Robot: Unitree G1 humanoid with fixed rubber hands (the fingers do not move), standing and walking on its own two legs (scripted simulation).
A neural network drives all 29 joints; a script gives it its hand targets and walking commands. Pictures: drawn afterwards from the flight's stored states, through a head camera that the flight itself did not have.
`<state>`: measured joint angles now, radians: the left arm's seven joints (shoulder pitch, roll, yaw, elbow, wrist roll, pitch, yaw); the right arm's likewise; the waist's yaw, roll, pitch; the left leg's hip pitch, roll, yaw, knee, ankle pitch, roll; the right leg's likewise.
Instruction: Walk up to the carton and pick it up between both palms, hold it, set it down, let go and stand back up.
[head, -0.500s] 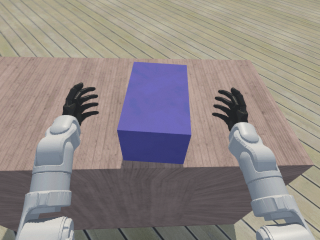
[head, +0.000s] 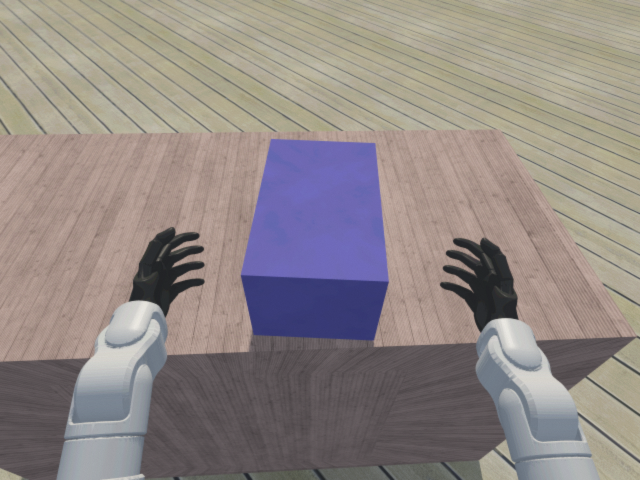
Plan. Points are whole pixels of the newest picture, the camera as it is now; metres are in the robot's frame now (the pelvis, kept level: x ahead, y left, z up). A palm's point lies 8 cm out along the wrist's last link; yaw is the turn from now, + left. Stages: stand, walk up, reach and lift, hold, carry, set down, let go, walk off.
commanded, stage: set down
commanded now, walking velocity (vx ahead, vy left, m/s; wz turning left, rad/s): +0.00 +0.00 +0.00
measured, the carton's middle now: (318, 232) +0.46 +0.06 +0.03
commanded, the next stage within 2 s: let go in 1.56 s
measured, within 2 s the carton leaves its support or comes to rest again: neither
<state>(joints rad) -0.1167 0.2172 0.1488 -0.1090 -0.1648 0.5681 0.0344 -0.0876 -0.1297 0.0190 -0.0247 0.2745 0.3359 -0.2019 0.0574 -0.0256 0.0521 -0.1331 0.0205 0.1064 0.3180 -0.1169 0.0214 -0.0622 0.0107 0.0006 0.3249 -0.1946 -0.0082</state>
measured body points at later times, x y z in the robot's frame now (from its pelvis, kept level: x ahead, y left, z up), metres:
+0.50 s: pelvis +0.01 +0.00 +0.00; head -0.01 +0.01 +0.45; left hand +0.20 +0.25 +0.06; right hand +0.24 -0.16 +0.06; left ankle +0.04 +0.11 -0.75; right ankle -0.01 -0.11 -0.75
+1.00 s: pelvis +0.03 +0.01 +0.00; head +0.03 +0.01 +0.45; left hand +0.20 +0.25 +0.01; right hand +0.23 -0.18 +0.01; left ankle +0.04 +0.11 -0.75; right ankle -0.01 -0.11 -0.75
